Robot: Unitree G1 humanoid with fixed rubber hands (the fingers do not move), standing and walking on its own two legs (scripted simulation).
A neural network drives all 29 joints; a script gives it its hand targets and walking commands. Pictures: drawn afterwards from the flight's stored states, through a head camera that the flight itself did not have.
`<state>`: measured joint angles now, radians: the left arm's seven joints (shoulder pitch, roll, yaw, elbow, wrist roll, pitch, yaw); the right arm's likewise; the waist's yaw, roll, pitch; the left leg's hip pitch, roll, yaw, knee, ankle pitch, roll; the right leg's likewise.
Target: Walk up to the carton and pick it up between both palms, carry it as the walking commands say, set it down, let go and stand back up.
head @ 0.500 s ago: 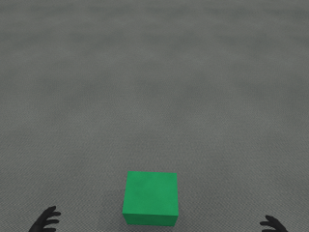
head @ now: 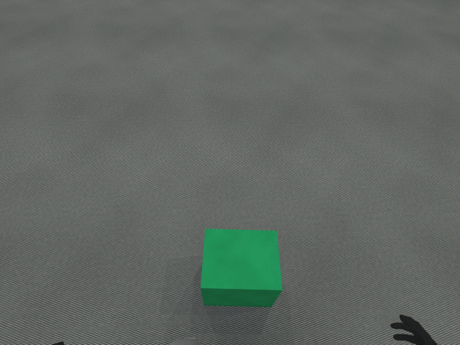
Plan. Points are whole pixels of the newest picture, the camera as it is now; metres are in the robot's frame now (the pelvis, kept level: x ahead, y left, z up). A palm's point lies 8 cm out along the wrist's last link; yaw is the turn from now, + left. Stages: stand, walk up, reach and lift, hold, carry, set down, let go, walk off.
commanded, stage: walk up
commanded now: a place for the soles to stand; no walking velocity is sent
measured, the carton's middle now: (239, 269) +0.45 -0.03 -0.63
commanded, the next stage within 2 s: reach and lift in 0.52 s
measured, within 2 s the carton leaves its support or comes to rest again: neither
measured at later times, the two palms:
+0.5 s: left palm (56, 342) +0.14 +0.31 -0.08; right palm out of the picture +0.11 -0.32 -0.06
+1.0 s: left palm (94, 289) +0.23 +0.28 -0.10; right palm (395, 297) +0.23 -0.30 -0.09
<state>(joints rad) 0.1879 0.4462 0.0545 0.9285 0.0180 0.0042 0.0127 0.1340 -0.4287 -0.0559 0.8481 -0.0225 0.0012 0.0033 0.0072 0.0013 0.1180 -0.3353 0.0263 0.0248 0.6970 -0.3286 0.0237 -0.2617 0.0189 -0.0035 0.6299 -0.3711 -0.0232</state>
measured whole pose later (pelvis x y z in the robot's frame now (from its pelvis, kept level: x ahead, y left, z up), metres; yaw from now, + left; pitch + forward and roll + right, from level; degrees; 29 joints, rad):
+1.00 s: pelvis +0.01 +0.00 -0.02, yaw +0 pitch +9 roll +0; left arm -0.07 0.32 0.17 0.57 0.04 0.19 -0.04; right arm -0.08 -0.33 -0.19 0.64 0.00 0.15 0.05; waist -0.01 -0.03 0.11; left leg -0.58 0.00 0.04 0.79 -0.36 0.01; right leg -0.55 -0.01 0.01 0.81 -0.41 0.01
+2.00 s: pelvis -0.05 -0.01 -0.10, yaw +0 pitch +46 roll +0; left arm -1.11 0.31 0.33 0.84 0.00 0.18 -0.02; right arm -1.10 -0.37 -0.36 0.88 0.03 0.15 0.10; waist -0.03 0.01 -0.03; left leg -1.57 0.01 0.01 1.05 -0.28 0.01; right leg -1.53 0.00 -0.01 1.08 -0.34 0.00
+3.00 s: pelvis -0.10 -0.02 -0.34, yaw +1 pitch +42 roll +1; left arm -1.40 0.41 0.20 1.08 -0.16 0.12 0.07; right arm -1.36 -0.44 -0.17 1.05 0.19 0.11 -0.04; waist -0.03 0.00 0.22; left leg -2.25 0.03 0.01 2.00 -0.49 0.00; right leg -2.21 0.00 -0.01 2.06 -0.58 -0.02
